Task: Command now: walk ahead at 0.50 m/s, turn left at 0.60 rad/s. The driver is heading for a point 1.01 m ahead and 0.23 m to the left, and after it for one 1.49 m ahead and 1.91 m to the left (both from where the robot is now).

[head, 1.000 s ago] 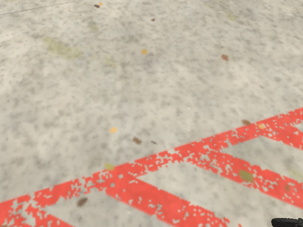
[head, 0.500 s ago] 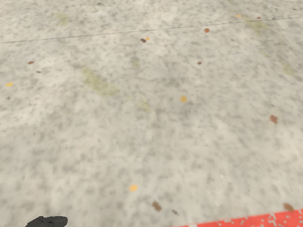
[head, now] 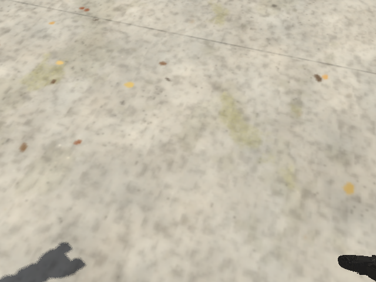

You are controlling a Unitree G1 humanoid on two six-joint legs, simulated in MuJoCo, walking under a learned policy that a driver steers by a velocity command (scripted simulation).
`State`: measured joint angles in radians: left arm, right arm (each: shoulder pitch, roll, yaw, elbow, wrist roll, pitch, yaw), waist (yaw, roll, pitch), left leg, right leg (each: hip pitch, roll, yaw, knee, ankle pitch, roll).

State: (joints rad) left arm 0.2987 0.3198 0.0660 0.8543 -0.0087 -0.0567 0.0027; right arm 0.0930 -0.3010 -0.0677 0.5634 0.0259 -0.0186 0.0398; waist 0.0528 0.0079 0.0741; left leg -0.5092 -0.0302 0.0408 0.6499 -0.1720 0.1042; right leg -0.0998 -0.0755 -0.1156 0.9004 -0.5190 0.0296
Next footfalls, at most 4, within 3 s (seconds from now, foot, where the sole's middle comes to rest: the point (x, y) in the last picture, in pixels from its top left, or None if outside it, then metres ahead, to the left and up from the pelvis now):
0.42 right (232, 276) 0.45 -0.10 -0.75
0.94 left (130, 229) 0.59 0.26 -0.75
1.44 right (191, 210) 0.68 0.05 -0.75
1.88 left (125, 156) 0.90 0.33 -0.75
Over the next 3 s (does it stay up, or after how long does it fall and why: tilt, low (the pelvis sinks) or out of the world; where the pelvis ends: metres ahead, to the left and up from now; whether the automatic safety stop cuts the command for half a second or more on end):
stays up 1.32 0.42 0.02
